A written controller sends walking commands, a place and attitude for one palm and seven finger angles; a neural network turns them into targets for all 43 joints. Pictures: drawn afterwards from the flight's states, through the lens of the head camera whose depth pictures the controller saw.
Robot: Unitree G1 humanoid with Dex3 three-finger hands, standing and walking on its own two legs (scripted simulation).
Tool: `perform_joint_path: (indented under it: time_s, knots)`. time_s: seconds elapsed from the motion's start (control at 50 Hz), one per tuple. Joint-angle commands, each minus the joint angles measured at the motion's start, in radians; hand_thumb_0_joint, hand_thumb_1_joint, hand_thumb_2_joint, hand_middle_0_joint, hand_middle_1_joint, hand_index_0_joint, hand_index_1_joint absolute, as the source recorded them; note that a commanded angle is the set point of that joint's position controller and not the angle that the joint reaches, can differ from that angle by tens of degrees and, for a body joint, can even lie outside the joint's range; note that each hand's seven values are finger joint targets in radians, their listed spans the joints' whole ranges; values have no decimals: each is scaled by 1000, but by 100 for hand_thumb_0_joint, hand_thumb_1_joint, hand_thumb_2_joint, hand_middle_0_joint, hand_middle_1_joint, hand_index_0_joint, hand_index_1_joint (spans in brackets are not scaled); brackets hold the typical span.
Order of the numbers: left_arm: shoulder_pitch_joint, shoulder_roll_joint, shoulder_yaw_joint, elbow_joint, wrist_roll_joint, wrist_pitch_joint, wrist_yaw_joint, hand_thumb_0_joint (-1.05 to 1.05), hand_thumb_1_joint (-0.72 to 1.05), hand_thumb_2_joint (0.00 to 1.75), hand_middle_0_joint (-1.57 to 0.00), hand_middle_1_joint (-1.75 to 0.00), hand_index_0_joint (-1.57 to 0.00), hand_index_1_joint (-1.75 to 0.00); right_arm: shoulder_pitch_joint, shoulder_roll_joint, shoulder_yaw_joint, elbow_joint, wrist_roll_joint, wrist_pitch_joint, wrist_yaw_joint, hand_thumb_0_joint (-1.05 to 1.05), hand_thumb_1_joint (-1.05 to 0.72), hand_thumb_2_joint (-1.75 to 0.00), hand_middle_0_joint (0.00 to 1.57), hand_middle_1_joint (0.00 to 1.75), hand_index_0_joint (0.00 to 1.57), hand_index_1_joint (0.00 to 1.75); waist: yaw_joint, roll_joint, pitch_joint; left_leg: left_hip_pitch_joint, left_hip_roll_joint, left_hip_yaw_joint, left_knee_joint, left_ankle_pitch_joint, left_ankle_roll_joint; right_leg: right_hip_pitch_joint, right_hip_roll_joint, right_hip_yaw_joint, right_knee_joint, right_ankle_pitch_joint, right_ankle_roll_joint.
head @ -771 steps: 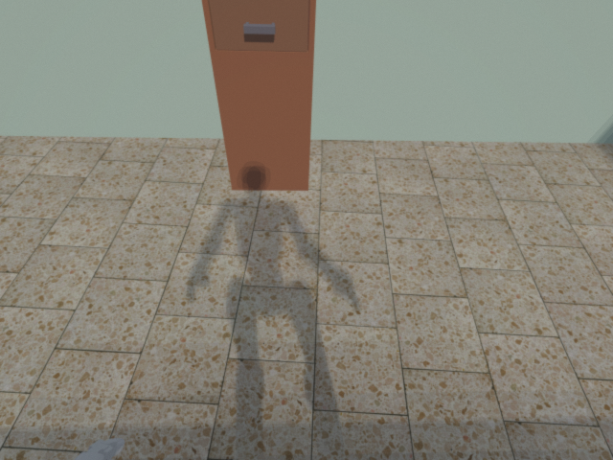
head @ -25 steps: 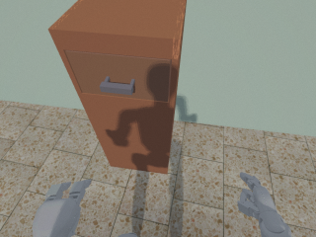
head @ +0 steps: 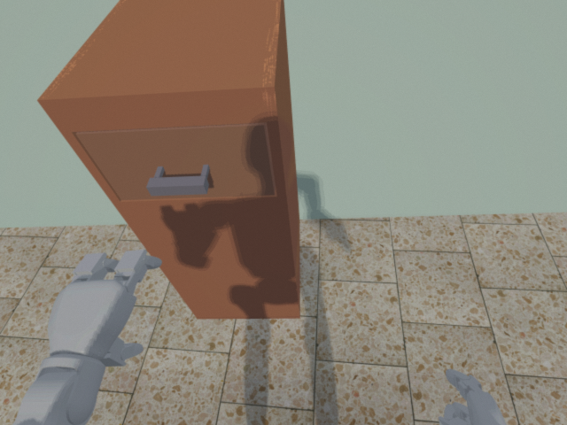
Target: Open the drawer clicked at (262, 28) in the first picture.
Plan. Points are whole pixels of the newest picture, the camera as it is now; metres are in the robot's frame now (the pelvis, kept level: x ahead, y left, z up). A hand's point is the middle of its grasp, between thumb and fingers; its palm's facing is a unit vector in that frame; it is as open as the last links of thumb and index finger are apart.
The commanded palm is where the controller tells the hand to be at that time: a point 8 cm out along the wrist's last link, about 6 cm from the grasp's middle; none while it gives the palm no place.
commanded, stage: raise the hand with hooked fingers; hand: left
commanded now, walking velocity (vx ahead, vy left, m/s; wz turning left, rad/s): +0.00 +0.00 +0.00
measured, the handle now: (180, 178) +0.51 +0.25 +0.03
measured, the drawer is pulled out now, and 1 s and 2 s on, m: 0.00 0.00 0.00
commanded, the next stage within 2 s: move the hooked fingers above the handle in 0.92 s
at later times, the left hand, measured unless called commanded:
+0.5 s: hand (65, 233) +0.30 +0.30 +0.15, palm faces +0.15 -0.05 -0.99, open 13.8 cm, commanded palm +0.27 +0.29 +0.20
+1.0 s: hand (61, 244) +0.29 +0.30 +0.14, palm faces +0.13 -0.07 -0.99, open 13.8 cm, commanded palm +0.25 +0.28 +0.20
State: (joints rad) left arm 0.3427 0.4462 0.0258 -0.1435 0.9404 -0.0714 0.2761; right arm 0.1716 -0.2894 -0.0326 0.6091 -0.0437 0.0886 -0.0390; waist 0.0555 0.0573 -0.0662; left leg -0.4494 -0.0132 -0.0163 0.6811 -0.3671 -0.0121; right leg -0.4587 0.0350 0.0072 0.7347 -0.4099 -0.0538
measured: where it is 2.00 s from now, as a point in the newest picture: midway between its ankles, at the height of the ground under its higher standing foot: outside the picture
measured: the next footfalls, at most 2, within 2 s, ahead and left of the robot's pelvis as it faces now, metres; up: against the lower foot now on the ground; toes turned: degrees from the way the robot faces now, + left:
none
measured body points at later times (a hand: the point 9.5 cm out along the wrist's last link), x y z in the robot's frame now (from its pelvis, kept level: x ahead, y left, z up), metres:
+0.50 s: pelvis -0.01 +0.05 +0.02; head -0.01 +0.02 +0.47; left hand +0.29 +0.30 +0.20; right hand +0.21 -0.14 -0.07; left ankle -0.02 +0.14 -0.72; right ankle -0.03 -0.08 -0.72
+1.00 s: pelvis -0.02 +0.04 +0.02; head -0.01 +0.00 +0.47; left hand +0.27 +0.30 +0.20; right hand +0.16 -0.19 -0.10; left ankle -0.02 +0.14 -0.72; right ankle -0.03 -0.08 -0.72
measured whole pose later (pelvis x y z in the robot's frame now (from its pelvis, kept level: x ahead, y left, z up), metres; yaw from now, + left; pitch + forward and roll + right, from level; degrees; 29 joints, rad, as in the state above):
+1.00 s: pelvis -0.02 +0.04 +0.02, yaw +1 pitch +1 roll +0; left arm -0.14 0.50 -0.03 0.03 0.90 0.09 0.05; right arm 0.15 -0.26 -0.01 0.65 0.03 0.12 -0.01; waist 0.09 0.08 0.00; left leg -0.25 -0.05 -0.03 0.45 -0.22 0.03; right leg -0.23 -0.01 0.00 0.47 -0.25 0.00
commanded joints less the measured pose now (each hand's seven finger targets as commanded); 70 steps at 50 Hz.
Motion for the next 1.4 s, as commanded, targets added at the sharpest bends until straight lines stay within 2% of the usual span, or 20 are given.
perform_joint_path:
  time_s: [0.0, 0.08, 0.18, 0.28, 0.36, 0.5, 0.54, 0.56, 0.6, 0.68, 0.76, 0.86, 0.98, 1.06, 1.12, 1.16, 1.26, 1.3, 1.32, 1.38]
  knots:
    - [-208, 210, 207, -144, 24, 29, 135, 0, -27, 40, -28, -105, -28, -105, -164, -44, -37, -166, 5, -59, 11, 0, -90, -90, 20, 30, 20, 30, 32, -57, -276, 59, -58, 29, -27, 298, 48, 198, -55, 74, -103, 532, 32]
    - [-324, 153, 92, -108, -2, 145, 93, 0, -36, 36, -29, -111, -29, -111, -179, -56, -45, -158, 36, -48, 17, 0, -90, -90, 20, 30, 20, 30, 14, -15, -262, 131, -45, 35, -64, 340, 48, 190, -42, 19, -122, 478, 28]
    - [-468, 169, -4, -109, -16, 237, -61, 0, -48, 31, -30, -118, -30, -118, -213, -63, -21, -168, 52, -25, -1, 0, -90, -90, 20, 30, 20, 30, 5, -64, -188, 204, -24, 14, -141, 368, 55, 207, -34, -11, -175, 398, 32]
    - [-628, 252, 42, -109, 26, 230, -142, 0, -50, 30, -30, -120, -30, -120, -212, -48, 10, -164, 46, -3, -7, 0, -90, -90, 20, 30, 20, 30, 22, -10, -178, 271, -11, -7, -194, 421, 45, 242, -24, -28, -206, 351, 15]
    - [-689, 285, 81, -69, 7, 218, -172, 0, -50, 30, -30, -120, -30, -120, -200, -46, 17, -158, 51, 6, 1, 0, -90, -90, 20, 30, 20, 30, 32, 34, -187, 303, -6, -19, -220, 505, 30, 286, -16, -32, -233, 374, 8]
    - [-843, 239, -7, -1, -17, 242, -273, 0, -50, 30, -30, -120, -30, -120, -188, -58, 21, -148, 63, 19, 15, 0, -90, -90, 20, 30, 20, 30, 0, 1, -150, 324, 4, -25, -265, 467, 22, 277, -14, -45, -282, 325, 9]
    - [-781, 208, -31, 28, -21, 241, -306, 0, -50, 30, -30, -120, -30, -120, -177, -61, 19, -156, 62, 20, 17, 0, -90, -90, 20, 30, 20, 30, 6, -31, -151, 321, 5, -24, -271, 468, 27, 284, -13, -48, -287, 323, 10]
    - [-747, 204, -28, 28, -25, 234, -322, 0, -50, 30, -30, -120, -30, -120, -179, -61, 18, -163, 64, 20, 22, 0, -90, -90, 20, 30, 20, 30, 10, -14, -152, 324, 7, -24, -272, 472, 26, 289, -13, -47, -292, 313, 9]
    - [-725, 225, -11, -9, -35, 202, -341, 0, -50, 30, -30, -120, -30, -120, -165, -66, 16, -167, 58, 16, 26, 0, -90, -90, 20, 30, 20, 30, 18, -22, -174, 335, 6, -26, -273, 486, 32, 308, -16, -46, -296, 332, 10]
    - [-751, 286, 62, -119, -39, 114, -308, 0, -50, 30, -30, -120, -30, -120, -166, -64, 15, -172, 48, -3, 26, 0, -90, -90, 20, 30, 20, 30, 32, -3, -198, 332, -1, -32, -279, 469, 35, 324, -14, -44, -301, 324, 9]
    - [-779, 349, 154, -154, -44, 57, -213, 0, -50, 30, -30, -120, -30, -120, -156, -62, 5, -150, 46, -24, 23, 0, -90, -90, 20, 30, 20, 30, 50, 59, -205, 328, -12, -33, -282, 447, 27, 321, -5, -39, -306, 314, 2]
    - [-755, 268, 105, -16, -43, 110, -157, 0, -50, 30, -30, -120, -30, -120, -152, -64, -6, -119, 66, -24, 29, 0, -90, -90, 20, 30, 20, 30, 37, 20, -160, 284, -21, -13, -292, 375, 22, 293, -4, -44, -316, 271, 5]
    - [-731, 195, -24, 3, -44, 188, -229, 0, -50, 30, -30, -120, -30, -120, -180, -72, -1, -137, 72, -13, 21, 0, -90, -90, 20, 30, 20, 30, 12, -53, -174, 285, -27, 9, -291, 323, 40, 312, -19, -31, -326, 272, 19]
    - [-804, 293, 43, 46, -34, 162, -263, 0, -50, 30, -30, -120, -30, -120, -175, -82, 10, -129, 66, -10, -3, 0, -90, -90, 20, 30, 20, 30, 2, -104, -129, 255, -29, 16, -288, 283, 51, 301, -19, -21, -342, 260, 28]
    - [-870, 317, 68, 72, -29, 102, -249, 0, -50, 30, -30, -120, -30, -120, -163, -69, 12, -120, 61, -20, -19, 0, -90, -90, 20, 30, 20, 30, 11, -67, -138, 258, -40, 17, -278, 285, 55, 301, -22, -16, -338, 265, 25]
    - [-880, 385, 142, 94, -29, 71, -226, 0, -50, 30, -30, -120, -30, -120, -155, -70, 9, -115, 60, -22, -27, 0, -90, -90, 20, 30, 20, 30, 27, -42, -170, 247, -45, 18, -268, 300, 53, 331, -22, -5, -333, 288, 24]
    - [-924, 321, 99, 190, -31, 54, -191, 0, -50, 30, -30, -120, -30, -120, -127, -65, -3, -100, 67, -27, -25, 0, -90, -90, 20, 30, 20, 30, 7, 0, -180, 230, -50, 30, -243, 331, 46, 302, -21, -10, -316, 332, 22]
    - [-938, 277, 45, 203, -25, 68, -194, 0, -50, 30, -30, -120, -30, -120, -124, -68, -5, -104, 68, -25, -21, 0, -90, -90, 20, 30, 20, 30, -2, -2, -189, 232, -49, 34, -233, 343, 49, 288, -23, -13, -305, 354, 22]
    - [-936, 293, 54, 210, -21, 74, -196, 0, -50, 30, -30, -120, -30, -120, -115, -73, -10, -103, 67, -22, -20, 0, -90, -90, 20, 30, 20, 30, -2, -12, -209, 235, -48, 35, -226, 356, 50, 291, -22, -12, -298, 372, 22]
    - [-949, 259, 6, 237, -25, 90, -223, 0, -50, 30, -30, -120, -30, -120, -103, -80, -13, -112, 69, -18, -19, 0, -90, -90, 20, 30, 20, 30, -15, -50, -220, 224, -48, 36, -209, 364, 56, 290, -26, -9, -287, 410, 27]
